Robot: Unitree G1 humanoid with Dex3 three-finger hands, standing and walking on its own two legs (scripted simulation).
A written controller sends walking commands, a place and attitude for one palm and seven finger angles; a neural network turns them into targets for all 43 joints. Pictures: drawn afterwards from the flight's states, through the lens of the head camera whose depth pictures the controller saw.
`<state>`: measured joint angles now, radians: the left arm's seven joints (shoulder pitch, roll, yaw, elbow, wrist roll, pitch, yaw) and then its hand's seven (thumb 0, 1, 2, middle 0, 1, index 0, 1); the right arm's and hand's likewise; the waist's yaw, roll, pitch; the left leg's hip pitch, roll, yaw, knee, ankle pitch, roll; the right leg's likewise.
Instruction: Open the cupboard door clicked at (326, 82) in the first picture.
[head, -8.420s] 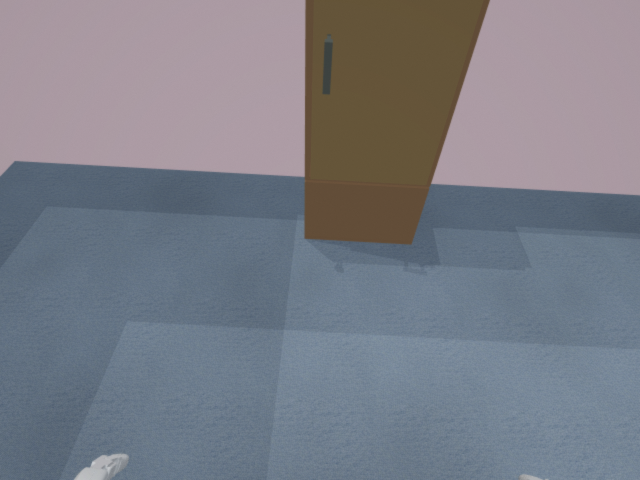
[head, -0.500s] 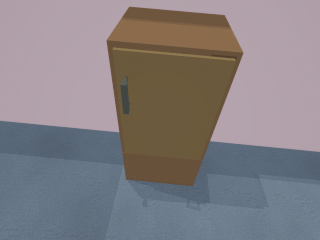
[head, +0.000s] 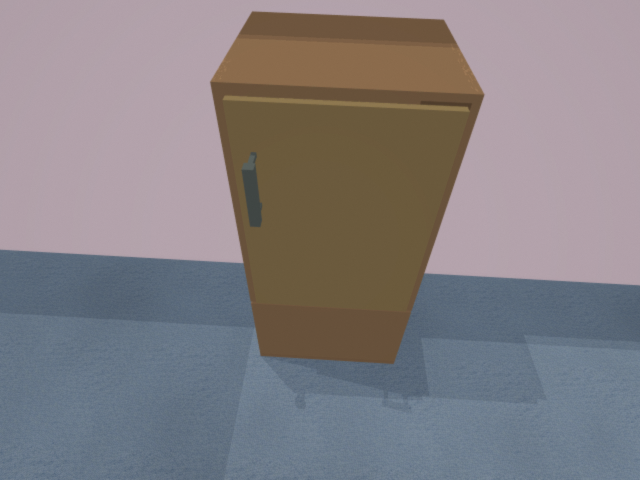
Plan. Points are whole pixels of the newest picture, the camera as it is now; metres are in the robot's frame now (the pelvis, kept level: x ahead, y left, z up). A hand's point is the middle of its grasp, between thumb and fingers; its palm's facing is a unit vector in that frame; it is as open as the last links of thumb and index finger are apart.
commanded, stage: shuffle to correct the standing spot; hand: left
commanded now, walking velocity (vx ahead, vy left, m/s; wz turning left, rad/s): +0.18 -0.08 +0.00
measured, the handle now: (254, 190) +0.62 +0.17 +0.00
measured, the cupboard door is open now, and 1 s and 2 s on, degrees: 0 0 0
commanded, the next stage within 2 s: come to a stop and stand still in 0.24 s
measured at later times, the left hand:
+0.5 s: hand out of the picture +0.13 +0.16 -0.18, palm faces +0.00 -0.98 -0.19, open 7.3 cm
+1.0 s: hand out of the picture +0.16 +0.20 -0.18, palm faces +0.10 -0.98 -0.15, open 7.3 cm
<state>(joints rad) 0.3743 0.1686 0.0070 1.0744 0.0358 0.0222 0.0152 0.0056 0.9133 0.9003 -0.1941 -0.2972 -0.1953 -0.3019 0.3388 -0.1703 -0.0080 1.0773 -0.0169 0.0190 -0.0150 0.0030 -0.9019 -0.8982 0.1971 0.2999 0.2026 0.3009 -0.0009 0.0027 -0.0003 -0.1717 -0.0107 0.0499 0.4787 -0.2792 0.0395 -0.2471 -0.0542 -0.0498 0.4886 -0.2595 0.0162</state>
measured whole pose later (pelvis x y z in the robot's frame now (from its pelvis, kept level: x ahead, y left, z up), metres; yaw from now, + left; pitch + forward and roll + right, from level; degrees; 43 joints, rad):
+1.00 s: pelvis +0.10 +0.02 -0.01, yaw +3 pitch -1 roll -2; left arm 0.20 0.18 0.06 0.98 0.03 0.06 0.02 0.00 0.93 0.90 -0.20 -0.30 -0.20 -0.30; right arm 0.22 -0.14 -0.03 0.98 -0.03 0.00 -0.03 0.00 -0.91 -0.90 0.19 0.30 0.20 0.30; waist 0.00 -0.04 0.04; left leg -0.26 0.00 0.09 0.56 -0.29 0.06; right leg -0.44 -0.03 0.01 0.88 -0.35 0.02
